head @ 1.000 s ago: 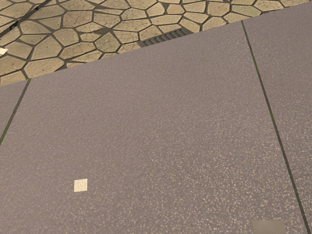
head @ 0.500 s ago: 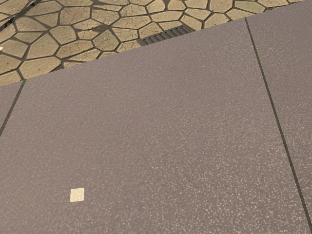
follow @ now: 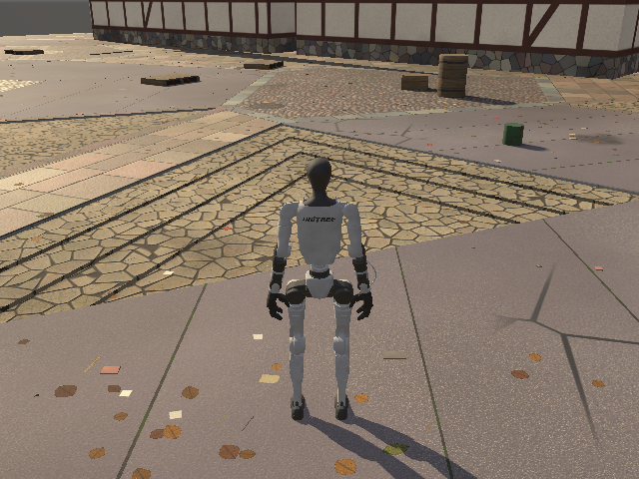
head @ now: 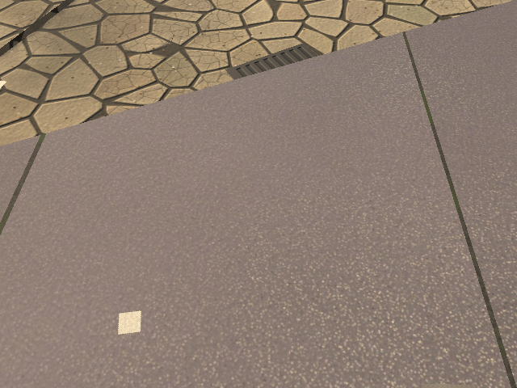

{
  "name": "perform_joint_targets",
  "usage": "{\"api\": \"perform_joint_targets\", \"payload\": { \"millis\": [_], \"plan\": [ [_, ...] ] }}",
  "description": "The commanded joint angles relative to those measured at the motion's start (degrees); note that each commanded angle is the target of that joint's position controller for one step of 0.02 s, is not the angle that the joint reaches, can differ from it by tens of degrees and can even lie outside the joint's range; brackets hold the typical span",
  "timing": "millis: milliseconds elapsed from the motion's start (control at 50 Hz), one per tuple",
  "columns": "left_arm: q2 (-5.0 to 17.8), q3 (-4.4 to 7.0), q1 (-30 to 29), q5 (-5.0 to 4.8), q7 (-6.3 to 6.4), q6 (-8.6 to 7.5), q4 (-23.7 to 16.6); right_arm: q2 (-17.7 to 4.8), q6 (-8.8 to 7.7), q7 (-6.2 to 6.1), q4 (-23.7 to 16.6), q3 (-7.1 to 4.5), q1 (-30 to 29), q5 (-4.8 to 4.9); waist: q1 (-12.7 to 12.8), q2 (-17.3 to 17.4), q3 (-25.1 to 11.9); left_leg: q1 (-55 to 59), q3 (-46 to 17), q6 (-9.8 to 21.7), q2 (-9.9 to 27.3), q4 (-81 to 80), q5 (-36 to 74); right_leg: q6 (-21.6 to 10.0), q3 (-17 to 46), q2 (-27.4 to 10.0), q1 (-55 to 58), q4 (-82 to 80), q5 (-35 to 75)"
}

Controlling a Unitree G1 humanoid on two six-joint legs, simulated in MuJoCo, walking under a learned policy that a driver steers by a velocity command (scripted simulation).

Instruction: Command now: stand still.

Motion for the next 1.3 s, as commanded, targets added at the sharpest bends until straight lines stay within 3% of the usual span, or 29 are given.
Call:
{"api": "perform_joint_targets", "payload": {
  "millis": [20,420,460,480,500,540,580,620,640,680,700,720,740,760,800,900,960,1040,1080,1100,1120,1140,1160,1180,1200,1220,1240,1260,1300],
  "plan": [
    [4.42,0.44,4.27,0.2,0.01,0.13,0.14,-4.21,0.16,-0.12,0.24,-0.33,4.52,-0.16,-0.06,0.46,0.85,-1.37,-3.08,1.74,5.17,-2.35,26.15,-1.81,3.11,-5.13,-1.26,-2.36,25.64],
    [1.84,-1.08,7.51,0.17,-0.6,-0.13,3.29,-1.69,-0.15,0.56,3.21,1.17,7.31,-0.08,-0.01,0.08,3.83,-7.01,-4.42,1.43,4.68,-6.52,9.26,-1.43,4.4,-4.68,-6.67,-6.42,9.27],
    [4.44,0.02,9.03,0.12,-0.87,0.42,2.86,-4.36,0.42,0.83,2.79,0.05,8.84,-0.04,0.0,0.19,1.76,-8.81,-3.78,3.51,1.6,-4.36,-17.0,-3.45,3.6,-1.52,-8.52,-4.05,-16.82],
    [5.55,0.55,8.81,0.58,-1.35,0.85,1.92,-5.49,0.86,1.31,1.89,-0.49,8.69,-0.49,-0.03,0.2,5.83,-13.37,-5.8,4.85,2.09,-4.15,-28.62,-4.75,5.5,-1.93,-13.23,-3.68,-28.33],
    [4.3,0.38,7.31,0.62,-1.69,0.88,0.41,-4.31,0.89,1.64,0.45,-0.34,7.39,-0.52,-0.1,0.29,9.85,-16.55,-7.7,5.47,3.0,-3.43,-30.25,-5.28,7.15,-2.66,-16.68,-2.65,-29.73],
    [2.12,0.07,4.67,0.53,-2.05,-0.19,-2.03,-2.69,-0.13,1.91,-1.53,-0.22,6.02,-0.32,-0.49,1.02,8.24,-15.34,-9.98,5.7,4.44,-3.99,-21.22,-4.86,7.68,-3.1,-17.36,-1.31,-19.03],
    [2.55,0.36,0.96,0.52,-2.76,-1.34,-4.79,-5.43,-1.08,2.35,-2.4,-1.29,7.31,-0.07,-1.97,3.94,3.79,-9.85,-14.96,7.54,6.99,-9.52,-21.53,-3.74,4.78,-0.88,-19.2,1.55,-12.03],
    [1.25,0.07,-2.09,0.81,-3.38,-2.38,-7.55,-9.06,-1.73,2.52,-3.04,-2.94,5.98,0.37,-1.76,11.14,3.6,-9.49,-24.0,11.37,14.85,-17.37,-24.86,-3.09,-2.31,0.73,-19.52,11.15,-0.16],
    [2.24,0.36,-0.92,1.05,-3.52,-2.93,-7.87,-8.59,-1.9,2.64,-3.87,-3.15,4.04,0.68,-0.45,9.62,3.39,-14.16,-24.11,11.51,15.66,-17.98,-24.06,-3.74,-1.5,-0.39,-15.65,11.66,-0.41],
    [1.16,0.59,9.56,0.7,-3.8,-3.88,-5.08,-8.55,-2.06,2.82,-6.67,-3.46,-4.1,0.88,6.14,6.23,3.54,-26.41,-16.0,9.27,10.97,-12.3,-22.44,-5.72,-2.47,0.9,0.07,2.67,-3.48],
    [2.39,1.28,19.27,0.58,-3.5,-4.4,-1.61,-7.61,-2.37,2.82,-9.02,-3.46,-9.75,0.56,10.45,0.57,4.15,-36.58,-10.18,7.62,6.44,-1.83,-18.52,-6.83,0.83,-0.6,11.84,-2.76,-5.39],
    [8.78,3.03,26.08,0.95,-2.84,-5.08,-0.04,-2.32,-3.13,3.29,-12.65,-2.2,-13.77,1.04,12.34,-16.67,2.65,-47.11,0.83,4.15,-1.47,19.11,-9.16,-10.51,24.79,-14.53,18.14,-15.89,-23.31],
    [10.1,3.65,23.9,0.92,-2.81,-4.87,-0.58,-3.55,-3.59,3.68,-14.66,-2.19,-15.27,-1.25,9.96,-15.12,6.16,-52.51,-0.94,4.86,0.91,28.49,-3.43,-13.66,38.13,-22.6,13.04,-19.42,-29.91],
    [8.31,3.22,18.2,1.19,-2.74,-4.97,-2.63,-4.57,-4.04,4.39,-14.43,-2.5,-14.76,-1.86,6.59,-7.79,6.44,-52.24,-3.4,5.15,3.44,32.96,2.55,-13.58,36.42,-21.87,9.59,-19.11,-27.46],
    [8.42,3.32,12.71,1.16,-2.79,-5.85,-5.17,-5.24,-4.77,5.86,-13.37,-3.01,-11.67,-1.55,2.84,-3.2,2.36,-48.27,-3.71,4.52,4.86,34.4,7.53,-11.7,28.29,-18.2,8.24,-20.39,-18.39],
    [5.84,2.69,15.87,0.56,-2.94,-7.45,-4.31,-4.54,-3.04,6.87,-15.42,-3.07,-16.91,-1.8,2.64,-3.95,4.04,-48.82,0.52,1.87,5.0,32.84,13.5,-10.96,15.16,-12.58,6.29,-23.83,-3.24],
    [6.65,2.74,16.13,0.61,-3.15,-7.96,-4.71,-4.55,-2.85,7.17,-18.95,-2.57,-24.53,-1.54,3.5,-4.52,6.16,-45.3,2.26,1.32,4.75,23.5,17.41,-11.04,10.48,-11.7,3.81,-25.8,4.65],
    [8.77,3.04,16.81,0.59,-3.04,-8.32,-4.15,-5.42,-2.88,7.21,-21.95,-2.21,-29.19,-1.1,3.8,-5.47,7.05,-38.38,5.05,4.31,3.91,14.24,17.71,-10.58,5.43,-13.76,7.61,-27.55,20.07],
    [10.07,3.15,16.03,0.64,-3.1,-7.94,-3.68,-6.22,-2.93,6.48,-22.19,-2.33,-26.97,-1.2,1.86,-7.01,4.88,-30.78,7.32,7.05,0.98,10.88,12.96,-9.44,1.29,-13.7,9.93,-20.77,42.95],
    [11.38,3.37,16.15,0.83,-2.95,-7.64,-3.29,-7.25,-3.01,5.84,-21.52,-2.76,-23.01,-1.33,-0.17,-8.61,1.69,-24.67,8.44,8.22,-1.59,11.05,10.02,-8.99,0.16,-14.17,10.99,-13.42,59.17],
    [12.96,3.77,15.79,1.26,-2.62,-7.09,-3.03,-9.29,-3.22,5.08,-19.29,-3.65,-13.8,-1.29,-4.41,-9.71,-3.42,-14.99,8.57,9.25,-3.93,11.4,6.94,-8.41,-0.73,-14.56,10.37,-2.02,69.37],
    [14.07,4.09,14.25,1.3,-2.33,-6.48,-3.32,-11.45,-3.5,4.28,-15.16,-4.85,-0.53,-1.27,-10.38,-8.51,-9.89,0.1,8.12,10.08,-4.81,8.34,6.88,-7.52,-2.08,-12.94,4.87,13.25,67.66],
    [11.95,3.67,13.65,1.46,-2.4,-6.27,-4.51,-16.03,-3.97,3.6,-12.4,-6.41,10.01,-2.26,-14.07,-4.22,-16.59,17.24,-3.39,10.9,4.63,8.5,-5.63,-7.3,-1.6,-9.35,-10.28,33.47,48.11],
    [1.59,1.62,17.52,-0.54,-4.05,-6.99,-7.26,-20.55,-4.42,4.01,-11.29,-7.08,12.08,-3.74,-7.56,14.46,-22.64,28.53,-35.58,13.93,20.56,-3.68,-33.27,-5.93,2.6,1.05,-31.03,53.51,-5.17],
    [6.95,2.83,12.75,-1.34,-4.03,-8.04,-8.6,-18.24,-4.55,5.0,-10.93,-6.83,9.14,-2.25,-7.35,12.1,-20.8,23.63,-49.36,12.69,20.48,-14.41,-35.44,-8.23,10.29,1.38,-36.23,59.15,-2.63],
    [8.96,3.45,7.48,-1.53,-3.8,-8.03,-10.21,-14.64,-4.97,5.1,-10.75,-6.0,3.49,-2.31,-4.31,7.23,-10.81,15.75,-38.85,11.87,19.07,-13.11,-25.98,-8.64,7.65,-2.22,-39.71,59.72,4.16],
    [8.44,3.13,4.84,-0.75,-3.96,-8.09,-10.47,-10.97,-5.58,5.28,-10.77,-5.15,1.31,-1.88,-3.36,0.54,-7.47,7.48,-30.6,11.96,17.32,-12.91,-15.27,-8.55,6.75,-4.57,-37.46,56.69,8.02],
    [6.78,2.91,4.32,0.35,-4.37,-7.57,-10.52,-8.94,-5.94,5.16,-10.24,-4.47,-0.22,-1.72,-0.93,-0.41,-5.52,1.09,-24.85,10.72,14.52,-13.8,-10.39,-8.32,6.69,-6.14,-34.5,53.9,9.03],
    [3.97,2.27,5.18,1.84,-5.56,-5.74,-11.11,-5.93,-6.59,4.65,-8.62,-3.18,0.76,-1.28,2.38,2.12,-3.17,-6.64,-19.22,10.43,12.23,-16.57,-8.4,-6.74,6.56,-7.9,-31.5,50.56,8.52]
  ]
}}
